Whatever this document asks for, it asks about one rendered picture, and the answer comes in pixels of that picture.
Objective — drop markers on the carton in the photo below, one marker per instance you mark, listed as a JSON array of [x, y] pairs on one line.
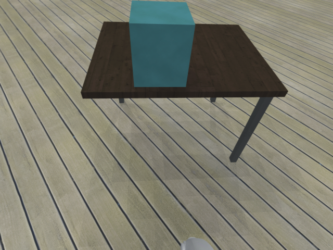
[[161, 35]]

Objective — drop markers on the table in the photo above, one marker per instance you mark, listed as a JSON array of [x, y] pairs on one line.
[[223, 63]]

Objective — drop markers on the robot right thigh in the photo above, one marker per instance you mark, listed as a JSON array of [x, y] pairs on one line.
[[195, 244]]

